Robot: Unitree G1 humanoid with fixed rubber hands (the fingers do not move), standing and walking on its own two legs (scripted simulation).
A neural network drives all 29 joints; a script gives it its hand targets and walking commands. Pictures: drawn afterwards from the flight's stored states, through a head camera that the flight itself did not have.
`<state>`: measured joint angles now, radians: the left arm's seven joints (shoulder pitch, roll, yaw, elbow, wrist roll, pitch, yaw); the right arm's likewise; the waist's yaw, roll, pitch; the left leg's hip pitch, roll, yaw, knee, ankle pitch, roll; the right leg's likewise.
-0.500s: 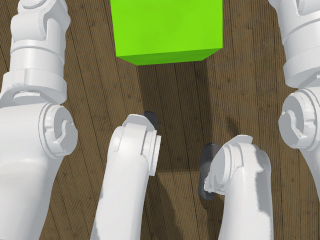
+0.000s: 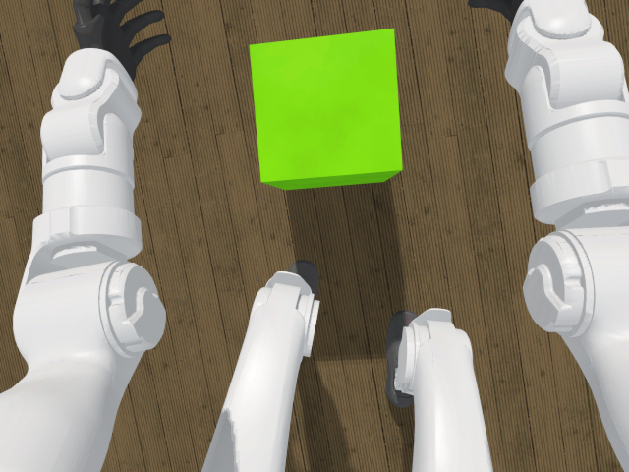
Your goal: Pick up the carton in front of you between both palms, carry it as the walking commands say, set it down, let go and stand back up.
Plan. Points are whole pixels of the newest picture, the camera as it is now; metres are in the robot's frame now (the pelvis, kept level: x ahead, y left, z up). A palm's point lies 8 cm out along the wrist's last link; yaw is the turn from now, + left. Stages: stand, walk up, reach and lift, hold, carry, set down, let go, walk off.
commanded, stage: set down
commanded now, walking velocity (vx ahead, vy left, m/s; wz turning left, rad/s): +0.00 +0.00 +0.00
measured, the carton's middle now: (328, 125) +0.52 +0.12 -0.42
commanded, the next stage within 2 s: let go in 0.20 s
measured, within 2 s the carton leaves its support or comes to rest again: neither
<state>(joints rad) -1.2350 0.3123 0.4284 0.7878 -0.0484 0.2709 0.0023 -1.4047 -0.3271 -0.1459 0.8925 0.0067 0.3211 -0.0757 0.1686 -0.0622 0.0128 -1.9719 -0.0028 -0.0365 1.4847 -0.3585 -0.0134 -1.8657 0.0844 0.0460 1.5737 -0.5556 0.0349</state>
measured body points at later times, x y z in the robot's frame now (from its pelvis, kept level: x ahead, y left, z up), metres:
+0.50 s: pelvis +0.03 +0.02 +0.13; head +0.32 +0.05 +0.47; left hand +0.44 +0.31 +0.01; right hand +0.52 -0.09 +0.01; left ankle +0.12 +0.12 -0.51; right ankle +0.06 -0.13 -0.51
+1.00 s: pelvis +0.08 +0.02 +0.21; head +0.21 +0.02 +0.64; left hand +0.27 +0.27 +0.12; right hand +0.37 -0.17 +0.11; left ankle +0.12 +0.12 -0.51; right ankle +0.06 -0.13 -0.51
